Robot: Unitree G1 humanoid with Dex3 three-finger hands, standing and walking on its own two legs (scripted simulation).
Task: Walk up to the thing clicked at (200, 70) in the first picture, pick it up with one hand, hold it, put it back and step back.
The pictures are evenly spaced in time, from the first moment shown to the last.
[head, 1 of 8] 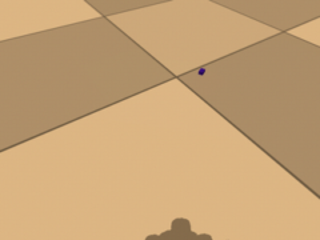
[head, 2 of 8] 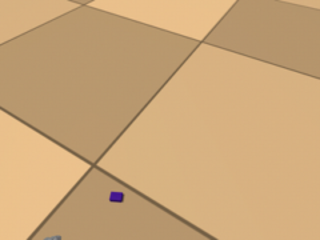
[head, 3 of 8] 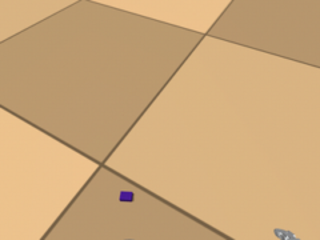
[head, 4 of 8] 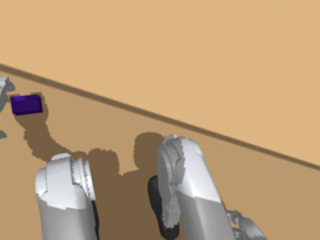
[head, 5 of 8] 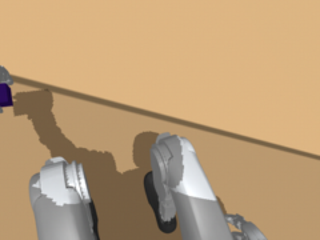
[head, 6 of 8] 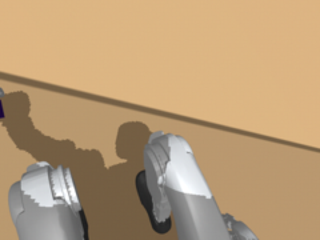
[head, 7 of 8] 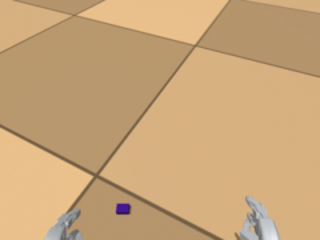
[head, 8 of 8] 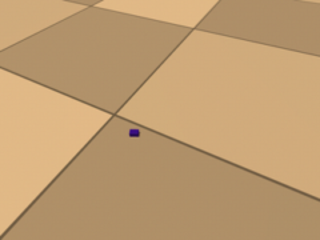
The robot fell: no
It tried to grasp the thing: yes
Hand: left
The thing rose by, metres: 0.69
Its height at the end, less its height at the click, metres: +0.00
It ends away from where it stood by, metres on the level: 0.01
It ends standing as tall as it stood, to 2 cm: yes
